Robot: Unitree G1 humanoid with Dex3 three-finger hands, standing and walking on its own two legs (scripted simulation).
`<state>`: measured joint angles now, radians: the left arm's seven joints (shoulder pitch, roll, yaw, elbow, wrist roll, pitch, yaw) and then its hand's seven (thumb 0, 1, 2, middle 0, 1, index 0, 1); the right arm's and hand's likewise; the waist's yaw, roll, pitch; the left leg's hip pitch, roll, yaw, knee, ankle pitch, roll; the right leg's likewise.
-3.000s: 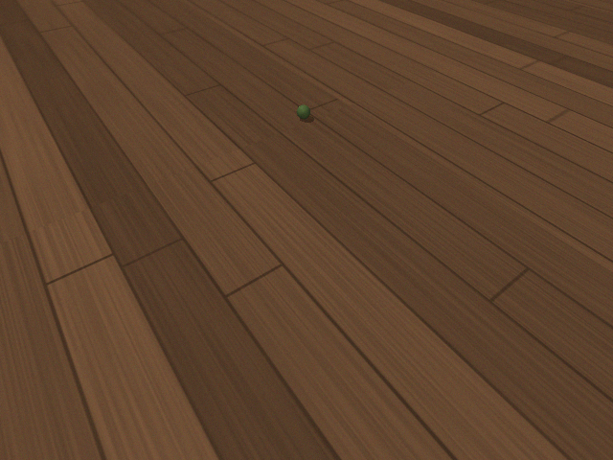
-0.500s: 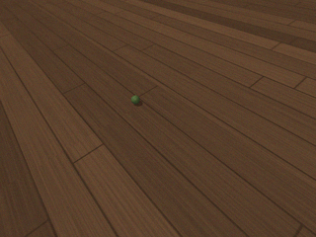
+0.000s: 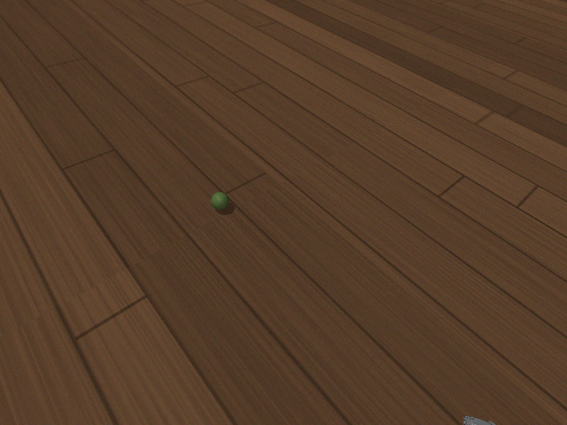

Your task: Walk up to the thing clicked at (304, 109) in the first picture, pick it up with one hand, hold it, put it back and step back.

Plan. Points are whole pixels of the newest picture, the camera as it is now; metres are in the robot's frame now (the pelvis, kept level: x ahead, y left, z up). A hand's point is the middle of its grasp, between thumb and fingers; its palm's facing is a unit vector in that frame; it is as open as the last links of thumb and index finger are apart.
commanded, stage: walk up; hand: left
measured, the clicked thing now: (219, 200) +1.20 +0.26 -0.73
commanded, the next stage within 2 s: none
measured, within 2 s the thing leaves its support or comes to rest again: neither
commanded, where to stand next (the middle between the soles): +0.83 +0.03 m, yaw -1 degrees
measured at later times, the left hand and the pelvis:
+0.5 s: hand (169, 320) +0.33 +0.20 -0.12, palm faces -0.02 -0.92 -0.38, open 7.4 cm; pelvis +0.22 -0.05 +0.00, yaw -1 degrees
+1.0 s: hand (140, 280) +0.43 +0.29 -0.16, palm faces -0.04 -0.95 -0.32, open 7.4 cm; pelvis +0.40 +0.02 +0.00, yaw +0 degrees
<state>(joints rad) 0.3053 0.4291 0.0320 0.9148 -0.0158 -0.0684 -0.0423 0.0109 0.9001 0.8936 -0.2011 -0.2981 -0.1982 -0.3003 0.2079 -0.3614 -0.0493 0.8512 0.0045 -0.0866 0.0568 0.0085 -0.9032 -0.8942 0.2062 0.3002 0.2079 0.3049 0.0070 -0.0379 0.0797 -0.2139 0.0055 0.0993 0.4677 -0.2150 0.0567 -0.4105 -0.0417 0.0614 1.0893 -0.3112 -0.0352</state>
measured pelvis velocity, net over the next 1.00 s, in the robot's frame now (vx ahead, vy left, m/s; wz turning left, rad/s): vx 0.40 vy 0.02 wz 0.01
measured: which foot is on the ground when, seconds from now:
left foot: down 0.00-0.34, up 0.36-0.80, down 0.82-1.00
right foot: up 0.00-0.28, down 0.30-0.86, up 0.88-1.00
